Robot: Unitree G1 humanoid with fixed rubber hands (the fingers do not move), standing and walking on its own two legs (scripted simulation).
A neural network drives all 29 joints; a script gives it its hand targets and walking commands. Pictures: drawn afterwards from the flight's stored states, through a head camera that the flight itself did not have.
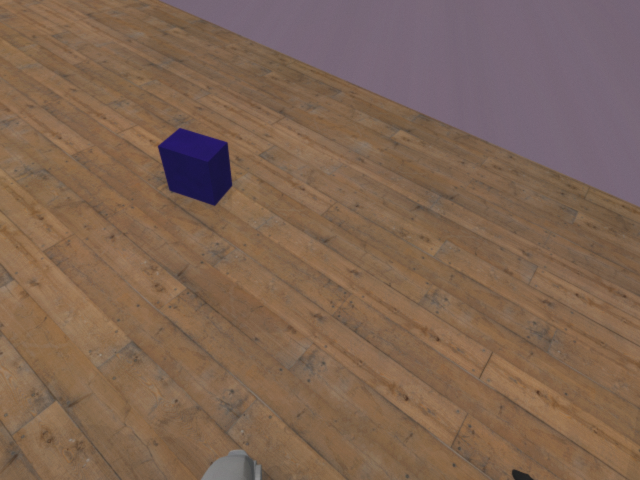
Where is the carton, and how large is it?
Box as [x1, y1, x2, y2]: [158, 128, 231, 205]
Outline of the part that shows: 179,128 158,146 169,189 214,205 231,186 227,142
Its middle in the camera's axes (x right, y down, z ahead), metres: -0.53 -0.31 +1.69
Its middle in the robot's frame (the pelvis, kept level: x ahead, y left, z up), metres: +1.41 +0.50 -0.61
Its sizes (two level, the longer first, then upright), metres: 0.232 0.152 0.237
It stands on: the floor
